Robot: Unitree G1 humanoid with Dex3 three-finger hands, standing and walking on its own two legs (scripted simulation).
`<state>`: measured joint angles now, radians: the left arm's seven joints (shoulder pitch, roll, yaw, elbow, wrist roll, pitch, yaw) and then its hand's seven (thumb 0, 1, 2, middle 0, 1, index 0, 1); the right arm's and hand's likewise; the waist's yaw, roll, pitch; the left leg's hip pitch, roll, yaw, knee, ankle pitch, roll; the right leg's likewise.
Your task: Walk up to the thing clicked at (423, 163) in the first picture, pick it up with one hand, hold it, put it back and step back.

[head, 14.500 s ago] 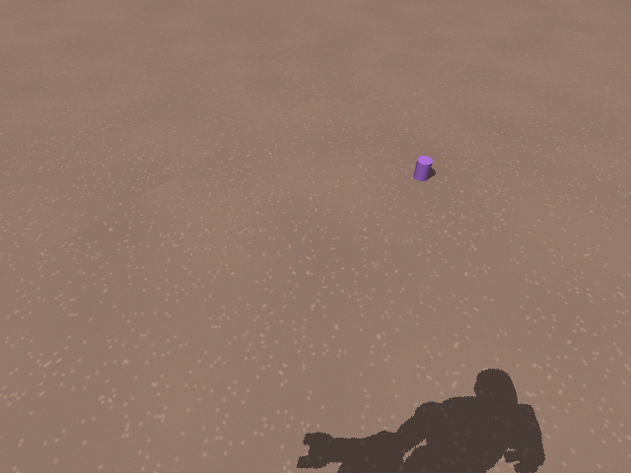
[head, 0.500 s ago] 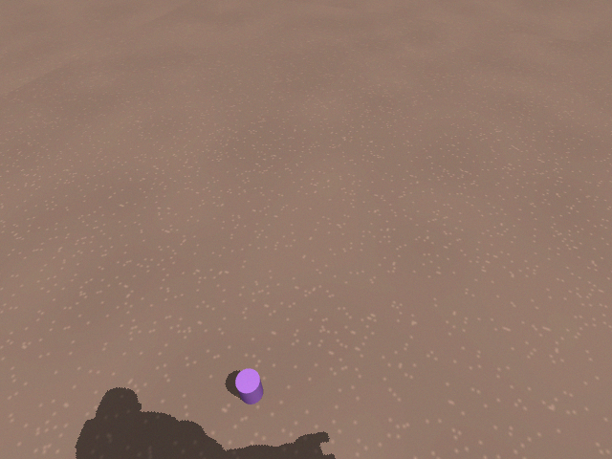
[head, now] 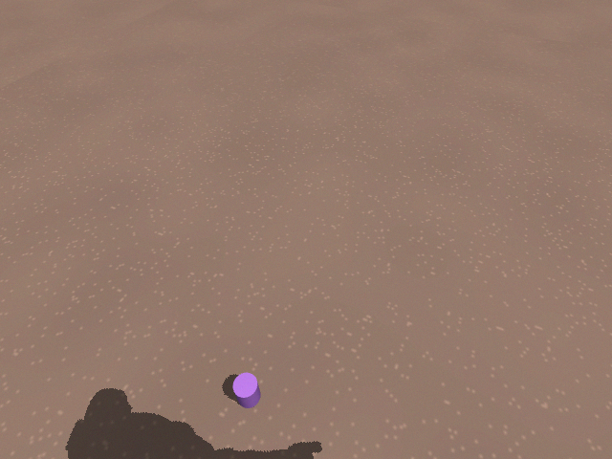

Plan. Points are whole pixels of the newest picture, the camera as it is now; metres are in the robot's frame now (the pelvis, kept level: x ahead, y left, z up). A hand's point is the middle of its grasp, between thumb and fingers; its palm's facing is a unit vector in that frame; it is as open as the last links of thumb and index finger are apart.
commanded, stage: walk up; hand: left
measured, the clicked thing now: (247, 390) +0.44 +0.21 -0.73
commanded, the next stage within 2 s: stand in 0.36 s
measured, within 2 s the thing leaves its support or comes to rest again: neither
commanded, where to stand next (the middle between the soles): +0.06 -0.02 m, yaw -1 degrees
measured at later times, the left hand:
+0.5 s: hand out of the picture +0.07 +0.25 -0.16, palm faces -0.01 -0.94 -0.33, open 7.4 cm
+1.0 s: hand out of the picture +0.09 +0.25 -0.16, palm faces -0.01 -0.94 -0.34, open 7.4 cm
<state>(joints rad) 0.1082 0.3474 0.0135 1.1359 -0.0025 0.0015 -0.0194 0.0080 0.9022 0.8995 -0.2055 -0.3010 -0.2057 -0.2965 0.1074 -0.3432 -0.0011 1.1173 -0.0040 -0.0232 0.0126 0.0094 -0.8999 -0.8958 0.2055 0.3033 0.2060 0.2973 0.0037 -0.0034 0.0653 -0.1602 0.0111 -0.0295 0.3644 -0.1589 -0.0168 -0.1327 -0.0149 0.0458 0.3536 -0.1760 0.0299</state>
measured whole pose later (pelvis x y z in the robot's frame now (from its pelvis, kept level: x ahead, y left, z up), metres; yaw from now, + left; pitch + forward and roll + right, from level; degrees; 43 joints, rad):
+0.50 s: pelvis +0.00 +0.00 +0.00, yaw +0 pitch -2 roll +0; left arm 0.12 0.34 0.01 1.15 0.01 -0.02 -0.01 0.01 0.90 0.90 -0.21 -0.30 -0.21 -0.30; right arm 0.09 -0.35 -0.01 1.14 -0.01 -0.01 0.02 0.01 -0.90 -0.90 0.20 0.30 0.21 0.30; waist 0.01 0.00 0.06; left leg -0.15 0.02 -0.04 0.34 -0.15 -0.02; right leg -0.12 -0.01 0.04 0.33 -0.17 0.03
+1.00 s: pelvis +0.02 -0.01 +0.00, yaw +1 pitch -2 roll +0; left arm 0.11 0.35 0.00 1.13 0.01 -0.02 -0.01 0.01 0.90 0.90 -0.21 -0.30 -0.21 -0.30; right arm 0.10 -0.36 0.00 1.14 0.00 -0.01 0.01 0.01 -0.90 -0.90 0.21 0.30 0.21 0.30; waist 0.00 0.00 0.06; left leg -0.14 0.01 -0.05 0.34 -0.17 -0.03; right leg -0.10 -0.01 0.03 0.33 -0.20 0.02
